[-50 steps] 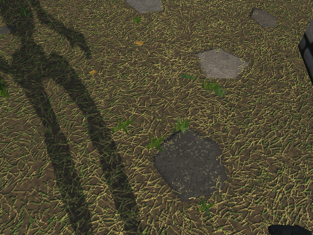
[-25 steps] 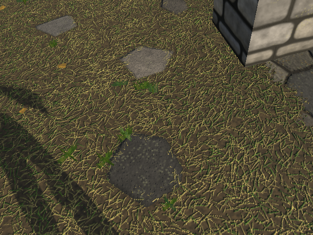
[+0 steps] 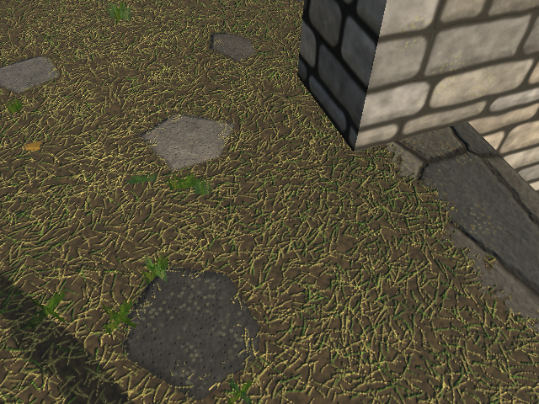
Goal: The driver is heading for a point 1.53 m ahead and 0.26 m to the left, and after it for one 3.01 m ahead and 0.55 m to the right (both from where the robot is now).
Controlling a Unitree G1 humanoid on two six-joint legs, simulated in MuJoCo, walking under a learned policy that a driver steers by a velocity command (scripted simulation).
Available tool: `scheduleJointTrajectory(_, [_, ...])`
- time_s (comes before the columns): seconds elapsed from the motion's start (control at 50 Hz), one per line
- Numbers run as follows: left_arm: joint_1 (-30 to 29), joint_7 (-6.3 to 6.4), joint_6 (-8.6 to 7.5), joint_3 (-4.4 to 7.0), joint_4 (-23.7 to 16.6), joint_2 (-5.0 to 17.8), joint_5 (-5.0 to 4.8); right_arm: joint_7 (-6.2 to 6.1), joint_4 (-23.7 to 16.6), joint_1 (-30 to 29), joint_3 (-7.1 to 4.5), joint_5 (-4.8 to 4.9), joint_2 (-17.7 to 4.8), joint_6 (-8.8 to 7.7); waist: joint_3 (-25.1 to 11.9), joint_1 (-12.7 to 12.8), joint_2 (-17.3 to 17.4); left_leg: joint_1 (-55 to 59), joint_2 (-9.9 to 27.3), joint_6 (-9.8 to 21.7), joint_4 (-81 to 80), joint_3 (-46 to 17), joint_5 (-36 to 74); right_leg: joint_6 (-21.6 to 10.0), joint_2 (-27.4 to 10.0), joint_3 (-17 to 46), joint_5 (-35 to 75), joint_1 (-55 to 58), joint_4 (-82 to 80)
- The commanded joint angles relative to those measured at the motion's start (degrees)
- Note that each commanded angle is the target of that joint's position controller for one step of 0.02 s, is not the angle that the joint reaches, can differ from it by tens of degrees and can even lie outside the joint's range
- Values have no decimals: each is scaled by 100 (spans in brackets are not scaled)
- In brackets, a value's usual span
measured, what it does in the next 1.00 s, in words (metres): walks ahead, turning left: right foot, then left foot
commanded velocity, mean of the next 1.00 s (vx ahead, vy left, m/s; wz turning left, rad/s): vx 0.46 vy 0.00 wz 0.26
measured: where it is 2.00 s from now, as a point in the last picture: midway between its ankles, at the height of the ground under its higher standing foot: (182, 296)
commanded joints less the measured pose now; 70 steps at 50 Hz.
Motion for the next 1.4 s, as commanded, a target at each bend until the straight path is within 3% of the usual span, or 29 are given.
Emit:
scheduleJointTrajectory(0.02, [-318, -51, -249, 101, -434, 283, -105, -14, -472, -342, -296, 67, -1149, -31, 130, 254, 1056, -414, 840, 1046, -729, -1372, -901, -54, 228, -249, 583, 608, -1255])
scheduleJointTrajectory(0.06, [163, 1, -256, 195, -283, 448, -119, 4, -538, -385, -241, 62, -926, -37, -35, 544, 831, -1061, 616, 776, -326, -1384, -1001, -178, 45, -179, 1160, 1857, -1794])
scheduleJointTrajectory(0.08, [812, 79, -252, 255, -187, 613, -105, 25, -623, -561, -145, 26, -585, -80, -313, 875, 605, -1837, 356, 483, 443, -1152, -1330, -329, -541, 303, 878, 2906, -1761])
scheduleJointTrajectory(0.1, [1458, 149, -218, 339, -103, 1055, 59, 34, -831, -630, 13, 9, -32, -147, -740, 1062, -705, -2937, -235, 89, 2245, -281, -1717, -784, -1787, 1934, -514, 3790, -2175])
scheduleJointTrajectory(0.12, [1564, 73, -206, 444, 27, 1377, 153, 12, -1080, -715, -87, 122, -458, -223, -350, 971, -1384, -3706, -43, 51, 3406, -52, -2031, -1422, -2630, 3431, -1744, 3130, -2666])
scheduleJointTrajectory(0.16, [1024, 59, -277, 227, -17, 645, 49, 72, -817, -517, -230, 119, -853, -230, 414, 706, -935, -4053, 287, 85, 4288, -162, -1131, -1298, -2096, 2589, -1572, 2682, -2833])
scheduleJointTrajectory(0.22, [714, 65, -294, 153, 41, 442, 90, 162, -764, -662, -198, 52, -606, -208, 609, 583, -630, -3926, 497, 22, 4440, -26, -87, -1060, -1622, 1091, 582, 2235, -2998])
scheduleJointTrajectory(0.34, [763, 92, -293, 193, 307, 614, 91, 307, -1093, -1344, -63, 15, -319, -184, 663, 649, -434, -3502, 524, -203, 3029, 385, 1191, -1094, -1436, -326, 2064, 1862, -3115])
scheduleJointTrajectory(0.44, [1021, 111, -208, 270, 584, 907, -56, 500, -1428, -2065, -14, 37, -329, -193, 841, 769, -319, -2961, 419, 138, 1833, 872, 1210, -961, -1665, -880, 2590, 2189, -3001])
scheduleJointTrajectory(0.48, [1021, 121, -143, 310, 630, 1071, -80, 530, -1501, -1986, -100, 22, -516, -171, 571, 576, -448, -2402, 98, 399, 1655, 1178, 736, -856, -1707, -1113, 4503, 2486, -2392])
scheduleJointTrajectory(0.52, [972, 161, -46, 344, 618, 1243, -111, 490, -1289, -885, -331, 31, -925, -113, -210, -118, -555, -787, -408, 730, 1465, 1458, 476, -689, -1582, -1361, 6239, 2396, -711])
scheduleJointTrajectory(0.54, [1021, 191, -57, 294, 560, 1164, -104, 390, -1058, 84, -523, 50, -1265, -52, -710, -603, -371, 848, -477, 948, 1286, 1200, 627, -490, -1380, -1438, 5714, 1461, 693])
scheduleJointTrajectory(0.56, [1360, 163, -106, 76, 346, 448, 151, 257, -947, 471, -616, 85, -1788, -8, -1227, -322, 1051, 2748, 861, 1487, 1184, -1052, 398, -197, -749, -1368, 942, -628, 2824])
scheduleJointTrajectory(0.58, [1546, 89, -316, -78, 142, 303, 84, 290, -1185, 374, -538, 49, -1898, -121, -2455, -88, 1457, 3588, 2036, 2475, -18, -4290, -1005, -81, 105, -7, -1495, -1825, 4242])
scheduleJointTrajectory(0.6, [816, 32, -426, 80, 71, 887, -165, 330, -1099, 340, -405, -16, -1357, -186, -1949, -414, 623, 3192, 1867, 2024, -435, -3739, -1221, -158, -234, 464, -914, -2325, 4367])
scheduleJointTrajectory(0.62, [557, 25, -475, 50, -32, 857, -245, 333, -1027, 81, -346, -21, -1201, -238, -1050, -250, 541, 2289, 1687, 1783, -478, -2843, -872, -257, -465, 298, -414, -2435, 4001])
scheduleJointTrajectory(0.64, [533, 83, -475, 28, 66, 766, -141, 323, -1052, -378, -277, -30, -1027, -272, -577, 43, 52, 1321, 1470, 1561, -469, -2108, -199, -275, -776, 239, 24, -2131, 3550])
scheduleJointTrajectory(0.68, [846, 80, -320, 69, 241, 775, -54, 316, -1098, -835, -166, -165, -721, -340, -310, 424, 358, 213, 1145, 1430, -697, -1227, 920, -259, -1069, 267, 500, -1361, 3126])
scheduleJointTrajectory(0.78, [590, 108, -46, 8, 277, 490, -18, 278, -669, -644, -172, -171, -797, -542, 156, 403, 287, -246, 996, 1332, -1198, -75, 1833, -36, -1092, 198, 1519, -1661, 2247])
scheduleJointTrajectory(0.98, [-779, -250, -194, -125, -203, 199, -76, 120, -147, -117, -177, -133, -972, -390, 648, -210, 157, 1389, 1265, 837, -1135, 963, 2488, -351, -553, -65, 2740, -2212, -356])
scheduleJointTrajectory(1.06, [-602, -385, -164, -57, -420, 359, -39, 2, -167, -224, -239, -103, -1215, -183, 212, 96, 440, 1957, 1383, 698, 17, 1218, 5449, -701, -57, -676, 1444, -1615, -447])
scheduleJointTrajectory(1.1, [646, -319, -127, 180, -225, 821, -40, -84, -237, -367, -243, -100, -1306, -99, -556, 825, 522, 1492, 1202, 499, 1809, 1445, 6420, -1045, 343, -786, 1405, 201, -691])
scheduleJointTrajectory(1.12, [1566, -223, -79, 333, -86, 1230, -42, -115, -350, -370, -166, -156, -1173, -153, -1170, 1270, 65, 216, 974, 296, 3477, 1514, 4827, -1412, -299, 282, 1703, 2022, -873])
scheduleJointTrajectory(1.14, [1613, -191, -107, 423, -89, 1723, -81, 39, -578, 373, 103, -321, -322, -330, -1775, 624, -1440, -2551, -380, -123, 5622, 1116, -1160, -2607, -1827, 3515, 1038, 4275, -1104])
scheduleJointTrajectory(1.16, [1828, -155, -113, 293, -136, 1160, -76, 164, -569, -114, 44, -161, -819, -563, -2284, 1070, -882, -3303, -413, -77, 6256, 16, -1823, -2703, -1971, 4530, 543, 4754, -1796])
scheduleJointTrajectory(1.18, [1563, -117, -110, 230, -151, 959, -19, 237, -802, -697, -17, 70, -1050, -697, -1409, 1123, -573, -3735, -53, 27, 6075, -75, -1313, -2355, -1799, 3608, 748, 4209, -1951])
scheduleJointTrajectory(1.22, [690, -101, -85, 172, -375, 803, 3, 184, -906, -1049, -11, -107, -987, -751, -345, 634, 329, -3314, 290, -61, 5134, 135, -870, -2077, -1396, 2407, 3060, 2432, -1989])
scheduleJointTrajectory(1.3, [242, 16, -36, 161, -417, 844, 36, 89, -860, -642, 24, -224, -764, -464, -114, 150, -1, -2393, 318, -526, 3860, 404, -645, -1969, -908, 1345, 5096, 853, -2137])
scheduleJointTrajectory(1.4, [454, 201, 251, 243, -217, 1026, -87, 76, -943, -1281, 87, -179, -624, -355, -575, 446, -485, -1399, -258, -662, 1821, 578, 1268, -1316, -326, 941, 4294, 422, -1684])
